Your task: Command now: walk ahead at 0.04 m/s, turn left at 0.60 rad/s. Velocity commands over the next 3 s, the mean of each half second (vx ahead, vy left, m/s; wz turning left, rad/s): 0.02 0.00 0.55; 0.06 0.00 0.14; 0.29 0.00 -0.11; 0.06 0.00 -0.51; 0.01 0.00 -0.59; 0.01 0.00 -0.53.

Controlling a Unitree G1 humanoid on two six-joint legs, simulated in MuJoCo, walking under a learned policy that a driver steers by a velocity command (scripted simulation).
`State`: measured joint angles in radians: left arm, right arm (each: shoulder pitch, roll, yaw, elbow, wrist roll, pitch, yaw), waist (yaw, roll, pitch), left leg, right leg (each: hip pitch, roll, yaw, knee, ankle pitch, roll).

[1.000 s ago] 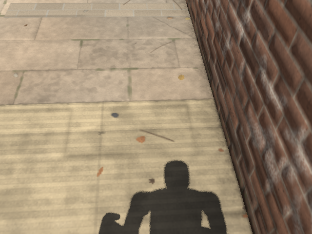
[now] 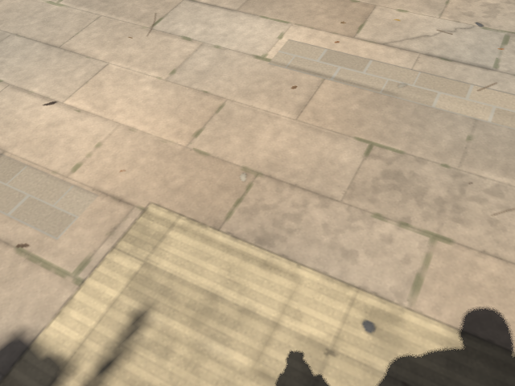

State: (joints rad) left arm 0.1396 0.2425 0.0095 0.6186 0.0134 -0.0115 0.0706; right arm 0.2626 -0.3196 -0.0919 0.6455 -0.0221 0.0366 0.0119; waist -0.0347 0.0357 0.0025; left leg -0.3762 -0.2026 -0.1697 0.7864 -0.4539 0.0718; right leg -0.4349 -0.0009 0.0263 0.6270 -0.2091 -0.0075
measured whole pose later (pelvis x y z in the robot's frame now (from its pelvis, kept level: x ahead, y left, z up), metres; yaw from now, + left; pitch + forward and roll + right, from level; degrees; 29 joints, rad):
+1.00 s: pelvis +0.06 +0.03 +0.01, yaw +20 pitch -1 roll -1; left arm 0.21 0.21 0.05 0.81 0.02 0.01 0.00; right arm 0.31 -0.20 -0.03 0.72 -0.04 -0.02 0.03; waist 0.01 0.01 0.00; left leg -0.19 -0.04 -0.04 0.63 -0.41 0.07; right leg -0.21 0.02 -0.04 0.58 -0.36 -0.03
